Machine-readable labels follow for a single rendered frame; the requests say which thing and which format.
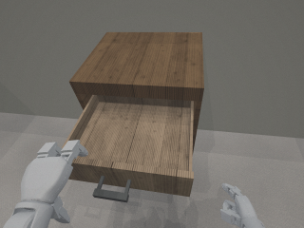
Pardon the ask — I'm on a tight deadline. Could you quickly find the robot right hand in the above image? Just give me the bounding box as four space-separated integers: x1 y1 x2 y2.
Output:
220 183 257 228

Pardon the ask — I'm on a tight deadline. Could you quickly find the robot right forearm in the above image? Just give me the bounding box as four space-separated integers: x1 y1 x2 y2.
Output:
240 217 265 228

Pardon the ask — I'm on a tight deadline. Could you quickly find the cabinet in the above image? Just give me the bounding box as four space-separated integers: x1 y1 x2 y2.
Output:
69 32 204 156

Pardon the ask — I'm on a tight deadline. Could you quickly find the drawer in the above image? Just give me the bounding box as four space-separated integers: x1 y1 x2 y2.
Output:
62 95 194 197

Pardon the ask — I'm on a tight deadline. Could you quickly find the robot left forearm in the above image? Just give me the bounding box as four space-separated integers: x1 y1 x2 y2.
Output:
3 200 54 228

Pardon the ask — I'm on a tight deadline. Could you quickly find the robot left hand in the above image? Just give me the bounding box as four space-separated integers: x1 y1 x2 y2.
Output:
21 140 88 223

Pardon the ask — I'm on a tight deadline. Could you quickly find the handle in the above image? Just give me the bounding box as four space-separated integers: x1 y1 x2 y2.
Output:
92 176 132 203

